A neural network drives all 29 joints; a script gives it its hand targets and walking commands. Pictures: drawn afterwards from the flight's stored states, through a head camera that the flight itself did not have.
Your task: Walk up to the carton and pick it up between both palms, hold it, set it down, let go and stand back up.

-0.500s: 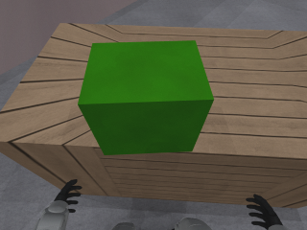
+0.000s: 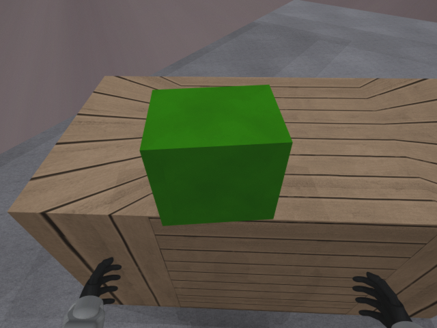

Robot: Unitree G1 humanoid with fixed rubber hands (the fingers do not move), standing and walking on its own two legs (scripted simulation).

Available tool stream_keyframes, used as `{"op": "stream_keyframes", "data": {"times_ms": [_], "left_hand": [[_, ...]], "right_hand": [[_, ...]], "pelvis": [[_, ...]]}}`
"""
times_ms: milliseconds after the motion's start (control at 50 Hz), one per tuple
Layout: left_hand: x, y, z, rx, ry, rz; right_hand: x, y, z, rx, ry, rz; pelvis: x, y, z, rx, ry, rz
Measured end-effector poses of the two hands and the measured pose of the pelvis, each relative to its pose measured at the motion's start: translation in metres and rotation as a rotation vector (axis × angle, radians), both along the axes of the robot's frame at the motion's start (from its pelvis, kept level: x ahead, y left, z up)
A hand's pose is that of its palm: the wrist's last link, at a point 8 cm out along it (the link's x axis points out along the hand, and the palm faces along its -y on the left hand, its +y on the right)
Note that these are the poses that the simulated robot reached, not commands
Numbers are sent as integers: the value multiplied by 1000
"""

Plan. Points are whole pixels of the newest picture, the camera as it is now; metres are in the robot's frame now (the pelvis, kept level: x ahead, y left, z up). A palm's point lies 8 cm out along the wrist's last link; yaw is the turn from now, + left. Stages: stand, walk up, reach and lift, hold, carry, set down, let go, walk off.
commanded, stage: reach and lift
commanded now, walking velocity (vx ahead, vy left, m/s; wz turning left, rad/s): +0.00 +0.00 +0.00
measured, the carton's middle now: (214, 156) +0.44 +0.06 +0.06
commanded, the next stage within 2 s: none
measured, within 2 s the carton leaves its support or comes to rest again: neither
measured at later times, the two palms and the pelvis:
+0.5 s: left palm (95, 282) +0.17 +0.24 +0.02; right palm (389, 292) +0.18 -0.25 +0.01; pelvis +0.00 +0.00 +0.01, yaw +2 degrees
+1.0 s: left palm (94, 249) +0.20 +0.24 +0.07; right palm (372, 252) +0.23 -0.21 +0.07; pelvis +0.04 +0.01 +0.02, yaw +1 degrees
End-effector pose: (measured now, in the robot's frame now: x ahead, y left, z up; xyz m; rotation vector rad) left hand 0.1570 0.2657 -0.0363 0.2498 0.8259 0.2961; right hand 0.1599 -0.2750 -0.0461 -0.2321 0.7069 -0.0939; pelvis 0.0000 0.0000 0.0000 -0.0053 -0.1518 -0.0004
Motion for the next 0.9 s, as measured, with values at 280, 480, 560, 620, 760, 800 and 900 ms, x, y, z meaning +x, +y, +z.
{"op": "stream_keyframes", "data": {"times_ms": [280,480,560,620,760,800,900], "left_hand": [[14,-22,40,-103,-170,17],[13,-21,51,-96,-251,22],[20,-23,63,-127,-311,34],[25,-22,69,-138,-340,33],[33,-21,82,-141,-397,21],[35,-22,85,-143,-414,14],[40,-23,94,-147,-464,2]], "right_hand": [[22,28,44,89,-160,-7],[23,27,58,97,-208,-9],[30,30,69,116,-244,-9],[39,36,77,130,-273,-6],[55,47,93,151,-329,5],[58,49,96,154,-344,8],[62,55,105,166,-377,17]], "pelvis": [[-1,-7,5,17,-23,42],[3,-3,7,9,-5,39],[8,-3,9,11,9,42],[12,-2,10,12,21,43],[20,3,13,7,49,35],[22,4,14,4,53,33],[29,6,15,-1,63,30]]}}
